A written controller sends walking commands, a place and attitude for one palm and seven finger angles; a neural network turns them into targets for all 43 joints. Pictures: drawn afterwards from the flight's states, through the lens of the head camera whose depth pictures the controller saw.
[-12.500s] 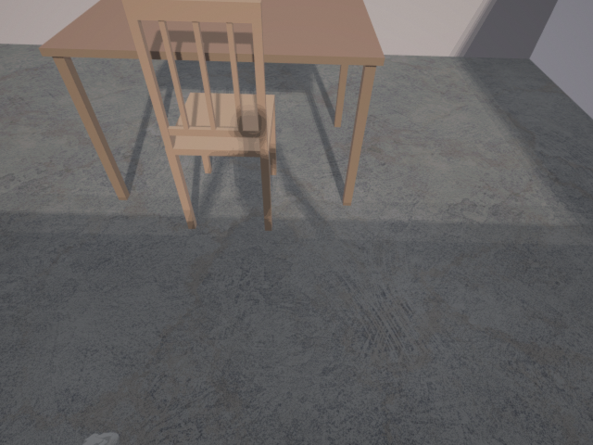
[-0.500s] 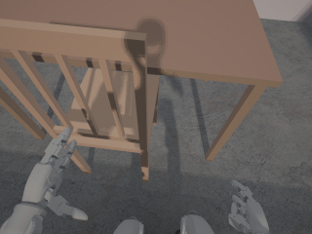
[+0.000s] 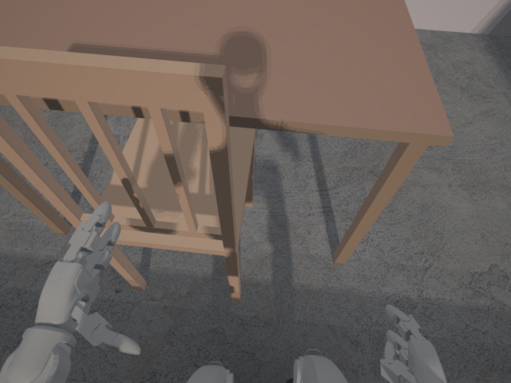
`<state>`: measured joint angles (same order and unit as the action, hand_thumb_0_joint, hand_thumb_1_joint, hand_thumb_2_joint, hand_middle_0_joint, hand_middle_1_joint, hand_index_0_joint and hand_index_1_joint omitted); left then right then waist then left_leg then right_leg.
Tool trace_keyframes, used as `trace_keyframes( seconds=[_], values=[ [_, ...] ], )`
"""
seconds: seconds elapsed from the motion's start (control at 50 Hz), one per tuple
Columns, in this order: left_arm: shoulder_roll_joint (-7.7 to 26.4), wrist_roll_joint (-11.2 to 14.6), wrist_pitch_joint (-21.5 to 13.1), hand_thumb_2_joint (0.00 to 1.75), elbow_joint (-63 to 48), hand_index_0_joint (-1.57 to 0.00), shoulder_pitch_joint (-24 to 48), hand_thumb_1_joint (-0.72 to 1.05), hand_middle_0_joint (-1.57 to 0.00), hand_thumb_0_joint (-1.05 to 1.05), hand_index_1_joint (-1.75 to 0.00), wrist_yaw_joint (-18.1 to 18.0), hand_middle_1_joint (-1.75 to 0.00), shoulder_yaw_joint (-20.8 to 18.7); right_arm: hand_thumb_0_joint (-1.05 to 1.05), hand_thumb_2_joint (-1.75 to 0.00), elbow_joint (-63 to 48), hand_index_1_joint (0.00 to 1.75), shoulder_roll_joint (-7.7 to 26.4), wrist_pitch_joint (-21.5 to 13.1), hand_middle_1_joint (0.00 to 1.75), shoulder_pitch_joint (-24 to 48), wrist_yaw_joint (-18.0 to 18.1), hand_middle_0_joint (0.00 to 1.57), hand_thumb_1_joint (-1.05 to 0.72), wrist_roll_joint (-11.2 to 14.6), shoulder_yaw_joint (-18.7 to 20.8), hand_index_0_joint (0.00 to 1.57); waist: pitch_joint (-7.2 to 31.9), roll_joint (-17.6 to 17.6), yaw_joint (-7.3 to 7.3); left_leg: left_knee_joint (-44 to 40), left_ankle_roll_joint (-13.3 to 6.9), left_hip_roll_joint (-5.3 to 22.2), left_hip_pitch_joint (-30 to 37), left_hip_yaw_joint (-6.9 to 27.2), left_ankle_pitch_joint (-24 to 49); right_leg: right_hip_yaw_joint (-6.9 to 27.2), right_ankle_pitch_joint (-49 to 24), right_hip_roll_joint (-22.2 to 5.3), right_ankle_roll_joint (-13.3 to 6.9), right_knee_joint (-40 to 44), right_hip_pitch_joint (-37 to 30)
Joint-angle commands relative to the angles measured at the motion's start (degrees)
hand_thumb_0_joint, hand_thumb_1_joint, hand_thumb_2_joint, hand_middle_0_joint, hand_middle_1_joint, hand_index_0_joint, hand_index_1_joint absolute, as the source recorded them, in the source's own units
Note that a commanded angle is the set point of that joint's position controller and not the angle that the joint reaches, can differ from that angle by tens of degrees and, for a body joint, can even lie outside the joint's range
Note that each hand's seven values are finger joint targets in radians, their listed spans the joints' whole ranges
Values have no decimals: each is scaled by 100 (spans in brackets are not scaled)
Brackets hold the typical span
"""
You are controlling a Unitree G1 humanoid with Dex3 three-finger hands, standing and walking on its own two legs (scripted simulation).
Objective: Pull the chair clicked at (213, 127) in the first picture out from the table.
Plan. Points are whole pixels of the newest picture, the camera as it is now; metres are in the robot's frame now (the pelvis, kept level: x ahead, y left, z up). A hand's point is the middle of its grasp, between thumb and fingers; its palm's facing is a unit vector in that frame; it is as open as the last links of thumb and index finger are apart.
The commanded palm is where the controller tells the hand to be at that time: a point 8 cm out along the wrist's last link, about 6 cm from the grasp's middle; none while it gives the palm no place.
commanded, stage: raise the hand toward the chair's back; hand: left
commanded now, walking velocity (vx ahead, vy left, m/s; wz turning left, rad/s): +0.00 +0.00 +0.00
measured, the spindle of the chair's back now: (126, 176) +0.45 +0.26 +0.02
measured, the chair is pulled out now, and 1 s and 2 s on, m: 0.00 0.00 0.00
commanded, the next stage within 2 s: aim the fingers beside a spindle in 0.24 s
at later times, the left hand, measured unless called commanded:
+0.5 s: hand (124, 293) +0.24 +0.19 +0.04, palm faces -0.08 -1.00 -0.04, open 16.9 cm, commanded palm +0.22 +0.25 +0.04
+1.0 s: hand (150, 279) +0.26 +0.17 +0.02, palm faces -0.12 -0.99 -0.03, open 16.9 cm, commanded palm +0.25 +0.23 +0.02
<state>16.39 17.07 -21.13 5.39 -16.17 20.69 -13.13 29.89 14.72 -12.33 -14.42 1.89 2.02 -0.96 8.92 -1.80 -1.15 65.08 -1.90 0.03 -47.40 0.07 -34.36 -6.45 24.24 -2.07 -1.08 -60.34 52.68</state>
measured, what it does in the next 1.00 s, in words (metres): stands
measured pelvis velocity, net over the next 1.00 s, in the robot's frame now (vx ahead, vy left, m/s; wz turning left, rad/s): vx -0.01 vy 0.00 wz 0.00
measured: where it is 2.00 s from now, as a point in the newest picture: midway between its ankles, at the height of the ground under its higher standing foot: outside the picture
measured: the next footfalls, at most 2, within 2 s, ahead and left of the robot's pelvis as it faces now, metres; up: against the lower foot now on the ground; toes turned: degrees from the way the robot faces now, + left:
none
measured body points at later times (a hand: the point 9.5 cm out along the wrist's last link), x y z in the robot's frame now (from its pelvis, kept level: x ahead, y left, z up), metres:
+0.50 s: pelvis -0.01 +0.00 +0.00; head +0.06 +0.00 +0.44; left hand +0.24 +0.25 +0.04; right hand +0.17 -0.24 -0.08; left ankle -0.03 +0.09 -0.66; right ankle +0.05 -0.12 -0.66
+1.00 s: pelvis -0.01 +0.00 -0.02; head +0.08 +0.01 +0.42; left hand +0.27 +0.23 +0.02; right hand +0.16 -0.24 -0.10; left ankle -0.03 +0.09 -0.66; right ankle +0.05 -0.12 -0.66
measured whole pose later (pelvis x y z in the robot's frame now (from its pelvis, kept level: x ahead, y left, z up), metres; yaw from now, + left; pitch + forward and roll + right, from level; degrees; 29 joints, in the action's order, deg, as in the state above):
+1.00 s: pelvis -0.01 +0.00 -0.02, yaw +0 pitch +19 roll -2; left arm 14.0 14.3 -22.5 9.0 -8.9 17.0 -7.8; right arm 29.8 14.6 -11.1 -14.1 1.4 1.4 -1.5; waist 9.4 -1.6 -1.6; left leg 69.9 -2.3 -0.4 -53.9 -0.4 -35.4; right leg -5.8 25.0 -2.6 -0.9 -65.0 59.4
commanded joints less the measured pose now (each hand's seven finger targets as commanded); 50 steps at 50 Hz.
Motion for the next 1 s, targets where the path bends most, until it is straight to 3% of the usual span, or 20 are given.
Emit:
trace_keyframes(
  seconds=[0.0,0.14,0.2,0.32,0.38,0.42,0.54,0.62,0.68,0.72,0.76,0.78,0.92,0.94,0.98],
  values=[
    [894,128,-425,30,-1128,-6,369,-50,-6,0,-8,36,-8,-513,0,-90,-821,30,756,-333,30,101,73,20,-90,5,344,20,1374,-78,-3,-1073,133,-56,120,217,2278,329,-1163,154,-16,628,-1787],
    [827,194,-461,30,-1015,-6,417,-50,-6,0,-8,48,-8,-481,0,-90,-821,30,730,-340,30,171,94,20,-90,25,320,20,1172,-64,-20,-1082,101,-81,-53,185,1806,407,-714,141,1,763,-1719],
    [885,183,-463,30,-1089,-6,420,-50,-6,0,-8,56,-8,-518,0,-90,-827,30,729,-350,30,164,89,20,-90,17,322,20,1333,-103,8,-1088,98,-76,15,197,1967,399,-885,145,-11,714,-1818],
    [893,166,-451,30,-1114,-6,448,-50,-6,0,-8,81,-8,-484,0,-90,-807,30,722,-350,30,176,82,20,-90,17,316,20,1258,-230,-9,-1073,100,-79,1,189,1957,408,-898,136,-13,726,-1783],
    [759,174,-462,30,-876,-6,604,-50,-6,0,-8,64,-8,-379,0,-90,-783,30,744,-357,30,174,100,20,-90,6,304,20,1073,57,-75,-1021,84,-71,-172,225,1764,394,-669,162,-16,703,-1607],
    [619,160,-488,30,-828,-6,695,-50,-6,0,-8,68,-8,-235,0,-90,-786,30,746,-377,30,165,98,20,-90,19,311,20,1086,-9,-91,-985,89,-79,-173,211,1668,410,-589,142,0,686,-1496],
    [821,56,-513,30,-805,-6,970,-50,-6,0,-8,13,-8,-316,0,-90,-788,30,783,-363,30,126,92,20,-90,-1,308,20,1302,-22,-58,-924,92,-80,-257,211,1664,427,-558,127,-14,569,-1496],
    [686,30,-533,30,-1082,-6,966,-50,-6,0,-8,-96,-8,-162,0,-90,-826,30,746,-362,30,135,68,20,-90,-19,306,20,1535,-325,2,-948,135,-78,-46,242,1985,365,-824,119,-41,442,-1465],
    [733,3,-499,30,-895,-6,929,-50,-6,0,-8,-209,-8,-260,0,-90,-771,30,759,-322,30,113,60,20,-90,-35,324,20,1502,-65,-14,-889,127,-65,-203,265,1973,340,-810,143,-36,392,-1411],
    [585,-39,-471,30,-745,-6,968,-50,-6,0,-8,-243,-8,-120,0,-90,-798,30,763,-281,30,118,49,20,-90,-27,324,20,1385,16,-57,-874,127,-71,-327,246,1777,349,-660,131,-13,393,-1293],
    [596,-78,-460,30,-668,-6,1128,-50,-6,0,-8,-273,-8,-109,0,-90,-783,30,780,-259,30,114,48,20,-90,-21,326,20,1301,-1,-91,-846,130,-73,-395,243,1660,359,-560,125,-19,390,-1189],
    [613,-96,-448,30,-645,-6,1057,-50,-6,0,-8,-271,-8,-104,0,-90,-807,30,788,-238,30,117,47,20,-90,-31,320,20,1346,-70,-26,-851,129,-74,-410,241,1716,352,-588,131,-43,341,-1211],
    [429,-150,-552,30,-992,-6,1444,-50,-6,0,-8,-371,-8,181,0,-90,-822,30,767,-210,30,63,30,20,-90,-57,329,20,1750,-130,-91,-731,153,-56,-198,289,2055,337,-890,122,-36,184,-1147],
    [480,-158,-549,30,-889,-6,1360,-50,-6,0,-8,-407,-8,100,0,-90,-816,30,772,-193,30,39,34,20,-90,-61,336,20,1757,31,-83,-713,147,-51,-260,292,2021,326,-874,124,-27,170,-1150],
    [590,-220,-561,30,-794,-6,1492,-50,-6,0,-8,-464,-8,43,0,-90,-772,30,804,-157,30,54,40,20,-90,-74,325,20,1672,-72,-71,-678,162,-46,-349,309,2037,316,-847,137,-55,81,-1018]
  ],
)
